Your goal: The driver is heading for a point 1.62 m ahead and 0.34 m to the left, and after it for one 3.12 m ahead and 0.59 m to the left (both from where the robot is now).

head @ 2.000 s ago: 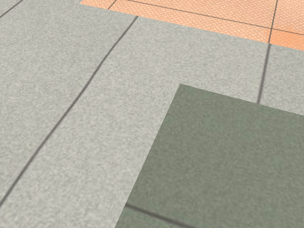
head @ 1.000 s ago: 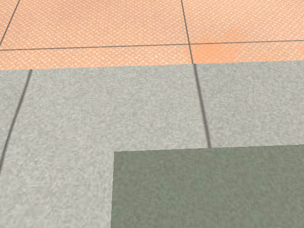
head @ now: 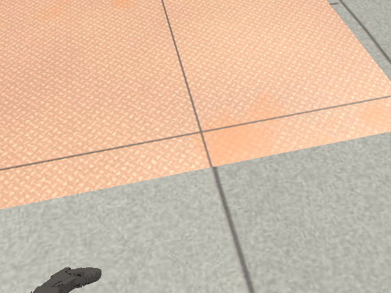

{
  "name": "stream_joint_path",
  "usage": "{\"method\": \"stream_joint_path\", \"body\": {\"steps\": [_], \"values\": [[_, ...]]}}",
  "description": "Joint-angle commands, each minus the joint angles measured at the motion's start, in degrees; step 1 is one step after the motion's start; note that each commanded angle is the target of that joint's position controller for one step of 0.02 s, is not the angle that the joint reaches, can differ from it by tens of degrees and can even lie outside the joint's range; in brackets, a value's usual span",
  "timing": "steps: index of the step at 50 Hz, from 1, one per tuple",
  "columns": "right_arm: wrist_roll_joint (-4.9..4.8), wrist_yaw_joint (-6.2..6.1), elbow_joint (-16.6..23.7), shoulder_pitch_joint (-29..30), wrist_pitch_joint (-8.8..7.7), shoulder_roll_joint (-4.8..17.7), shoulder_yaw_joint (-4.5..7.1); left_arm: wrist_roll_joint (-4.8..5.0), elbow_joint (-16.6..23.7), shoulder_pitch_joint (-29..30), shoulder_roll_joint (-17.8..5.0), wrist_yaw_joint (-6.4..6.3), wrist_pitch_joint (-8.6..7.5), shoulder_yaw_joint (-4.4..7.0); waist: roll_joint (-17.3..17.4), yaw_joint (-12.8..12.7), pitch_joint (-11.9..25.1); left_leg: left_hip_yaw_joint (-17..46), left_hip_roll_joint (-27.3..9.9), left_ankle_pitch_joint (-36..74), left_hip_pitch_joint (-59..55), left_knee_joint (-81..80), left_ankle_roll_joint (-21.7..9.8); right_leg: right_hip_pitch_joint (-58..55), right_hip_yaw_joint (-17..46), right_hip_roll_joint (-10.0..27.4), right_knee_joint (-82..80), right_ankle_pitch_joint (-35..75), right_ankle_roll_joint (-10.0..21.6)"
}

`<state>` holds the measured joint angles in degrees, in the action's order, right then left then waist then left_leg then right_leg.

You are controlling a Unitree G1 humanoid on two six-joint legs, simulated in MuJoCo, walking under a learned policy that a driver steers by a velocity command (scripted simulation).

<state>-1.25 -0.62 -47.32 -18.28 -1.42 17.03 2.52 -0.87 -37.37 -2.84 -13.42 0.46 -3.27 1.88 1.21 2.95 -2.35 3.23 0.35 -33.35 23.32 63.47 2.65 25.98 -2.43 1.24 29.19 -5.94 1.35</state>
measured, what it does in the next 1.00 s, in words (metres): steps on the spot, turning left: left foot, then right foot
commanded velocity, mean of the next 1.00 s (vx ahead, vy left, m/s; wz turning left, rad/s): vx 0.04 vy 0.00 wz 0.39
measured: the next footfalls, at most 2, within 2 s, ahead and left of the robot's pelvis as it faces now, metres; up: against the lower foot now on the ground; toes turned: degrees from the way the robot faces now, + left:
left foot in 0.32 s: +0.06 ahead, +0.15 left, +0.00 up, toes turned +19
right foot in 0.78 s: +0.15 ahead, -0.08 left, +0.00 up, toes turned +25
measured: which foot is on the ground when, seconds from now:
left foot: up 0.00-0.30, down 0.32-1.00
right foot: down 0.00-0.32, up 0.34-0.76, down 0.78-1.00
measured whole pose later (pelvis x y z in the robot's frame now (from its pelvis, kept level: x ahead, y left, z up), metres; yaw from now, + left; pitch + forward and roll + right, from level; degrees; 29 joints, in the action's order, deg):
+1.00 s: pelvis +0.06 +0.02 +0.01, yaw +25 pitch +0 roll +0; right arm 0.9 -0.9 -38.1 -10.8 2.3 16.0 2.9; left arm -0.7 -47.0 -7.6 -13.6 0.1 -1.2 1.8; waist 1.7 0.2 -1.6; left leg 5.7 1.6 -15.2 14.2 30.0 0.7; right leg 13.5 0.6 -0.5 29.9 -16.3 0.1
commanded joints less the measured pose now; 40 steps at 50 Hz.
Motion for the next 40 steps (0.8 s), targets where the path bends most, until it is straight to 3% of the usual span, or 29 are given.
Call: {"method": "stream_joint_path", "body": {"steps": [1, 4, 7, 11, 14, 15, 16, 17, 18, 19, 20, 21, 22, 24, 29, 35, 37, 38, 39, 40], "values": [[0.20, -1.47, 3.38, -4.16, 3.09, 4.92, 2.08, -0.36, 0.71, -2.60, -7.84, -0.56, 0.86, 2.52, -9.26, -0.98, 8.90, -0.45, -4.38, 4.99, 7.39, 5.09, 2.30, -11.49, 11.65, 15.41, -12.60, 12.03, 12.21], [0.65, -2.03, 4.68, -4.20, 4.49, 3.64, 2.42, -0.93, -0.01, 0.71, -8.21, -0.95, 0.27, 2.88, -9.92, 0.36, 7.06, -2.06, -4.57, 10.62, 3.80, 0.55, 2.07, -5.66, 5.85, 15.02, -15.99, 7.37, 12.70], [0.99, -1.28, 7.11, 0.43, 4.34, 3.03, 2.18, -0.32, -1.42, 0.42, -9.35, -1.95, 0.53, 3.37, -8.29, -0.99, 8.02, -2.29, -5.97, 15.40, 2.46, -8.04, 0.74, -8.17, 3.21, 16.20, -15.78, 6.56, 12.68], [0.82, 0.12, 9.48, 3.69, 4.64, 4.30, 2.57, 0.59, -3.03, -0.52, -11.55, -2.23, 1.98, 4.09, -8.33, -2.12, 8.12, -4.38, -5.36, 15.13, -0.54, -15.83, -1.01, -11.60, 2.11, 18.22, -14.54, 3.41, 11.83], [0.98, 0.94, 9.68, 2.11, 4.72, 4.43, 3.12, 1.99, -4.20, -0.13, -12.26, -2.09, 2.96, 4.41, -7.57, -0.55, 7.58, -7.25, -3.24, 18.55, -6.30, -27.65, -3.85, -12.82, 0.06, 17.56, -9.51, 0.08, 8.26], [1.29, 0.83, 9.12, 0.58, 4.62, 5.37, 3.68, 2.20, -5.12, -1.76, -10.90, -2.08, 3.32, 4.16, -5.71, -0.38, 7.34, -7.07, -1.76, 21.33, -9.88, -32.14, -5.47, -11.30, -1.66, 15.49, -5.37, -3.38, 5.49], [1.54, 0.26, 9.27, -0.75, 4.41, 8.95, 4.78, 1.61, -6.17, -4.47, -8.47, -1.89, 3.73, 3.69, 3.11, -1.02, 5.52, 1.48, -6.06, 31.96, -13.36, -40.15, -8.41, -6.26, -6.38, 10.59, 5.43, -9.94, 0.61], [1.45, -0.90, 11.49, -0.05, 4.36, 15.02, 5.74, -1.08, -4.17, -4.92, -5.71, -1.46, 3.78, 2.77, 20.25, -3.66, 4.03, 21.13, -19.48, 49.82, -19.92, -42.18, -16.44, 10.38, -9.58, 1.59, 23.96, -30.71, -5.61], [3.49, -0.21, 12.28, -1.40, 3.03, 15.29, 5.59, -0.66, -2.21, 1.67, -8.21, -2.02, 3.47, 3.55, 15.65, 1.07, 6.56, 26.68, -22.46, 44.79, -15.21, -45.56, -23.04, 13.91, 1.16, -1.58, 33.78, -33.21, -5.14], [3.75, 0.18, 12.33, 0.40, 1.75, 13.87, 5.25, 0.74, -2.14, 3.03, -9.50, -2.35, 3.58, 4.10, 10.10, 0.14, 5.96, 22.39, -19.46, 40.04, -14.69, -46.13, -20.99, 14.72, 4.24, -0.48, 37.23, -28.26, -3.97], [2.52, -0.01, 12.75, 4.13, 1.10, 12.34, 4.97, 1.03, -3.15, 1.22, -9.53, -2.76, 3.82, 4.43, 7.11, -2.03, 5.63, 18.63, -16.69, 37.09, -14.65, -45.37, -17.48, 15.25, 5.41, 0.42, 36.87, -22.58, -3.26], [1.41, -0.29, 13.45, 6.66, 1.08, 9.97, 4.23, 0.52, -4.47, 0.04, -9.83, -3.23, 4.07, 4.69, 5.58, -2.86, 6.24, 16.41, -15.12, 36.52, -14.52, -44.81, -15.25, 14.59, 5.90, 0.92, 36.41, -19.42, -3.37], [1.01, -0.68, 13.94, 8.16, 1.22, 9.23, 3.82, 0.08, -4.68, -0.72, -9.88, -3.39, 4.11, 4.84, 6.08, -3.67, 6.79, 14.90, -13.95, 38.82, -13.34, -44.43, -14.71, 12.69, 5.76, 0.47, 37.05, -16.72, -3.77], [1.32, -1.22, 14.50, 7.58, 1.44, 8.32, 3.39, 0.48, -4.80, -1.55, -9.02, -3.13, 3.71, 4.76, 5.77, -3.95, 8.75, 13.77, -12.44, 41.62, -14.39, -43.90, -14.76, 10.65, 5.88, -0.68, 36.33, -13.60, -4.30], [0.99, -2.06, 15.15, 6.03, 2.22, 9.56, 4.04, 0.94, -4.23, 0.56, -7.21, -2.49, 3.18, 3.76, 6.63, -2.15, 8.78, 15.92, -11.62, 36.89, -17.59, -42.81, -15.10, 8.29, 6.87, -1.56, 21.22, -11.94, -5.85], [1.54, -0.91, 15.31, 7.20, 2.98, 8.77, 3.42, 1.45, -4.60, -0.76, -8.12, -1.14, 2.69, 3.48, 7.93, -0.99, 7.85, 19.06, -11.68, 38.36, -13.15, -40.91, -16.12, -2.25, 5.15, -1.46, 11.27, -15.17, -4.91], [1.09, -0.79, 15.19, 8.63, 3.15, 7.99, 2.92, 1.37, -4.99, -2.46, -7.62, -0.61, 2.21, 3.26, 7.34, -2.39, 7.79, 19.43, -10.54, 39.60, -12.94, -38.94, -14.99, -6.64, 4.36, -1.62, 2.93, -11.30, -3.70], [0.73, -0.83, 15.03, 9.21, 3.23, 7.30, 2.57, 1.08, -5.52, -4.14, -7.14, -0.29, 1.88, 3.08, 6.67, -3.77, 7.66, 18.72, -9.04, 37.92, -11.50, -38.01, -13.24, -11.29, 3.83, -1.59, -5.20, -4.02, -2.67], [0.99, -0.90, 14.63, 7.73, 3.01, 6.32, 2.26, 0.27, -5.64, -5.14, -8.63, -0.23, 1.70, 3.27, 4.63, -3.54, 8.05, 17.65, -7.05, 32.54, -8.86, -36.79, -10.52, -16.53, 6.15, 1.33, -7.97, 2.67, -1.23], [2.24, -0.82, 14.82, 5.73, 2.56, 4.05, 1.54, -0.86, -5.11, -6.18, -12.66, -0.51, 1.71, 3.89, -4.68, -1.66, 9.58, 12.39, -1.61, 21.76, -4.45, -29.14, -6.91, -21.46, 14.84, 10.53, -8.63, 13.24, 2.25]]}}
Over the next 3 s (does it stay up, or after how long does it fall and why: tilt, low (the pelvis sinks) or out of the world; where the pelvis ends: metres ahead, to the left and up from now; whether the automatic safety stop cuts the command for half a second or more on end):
stays up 0.71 0.31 0.01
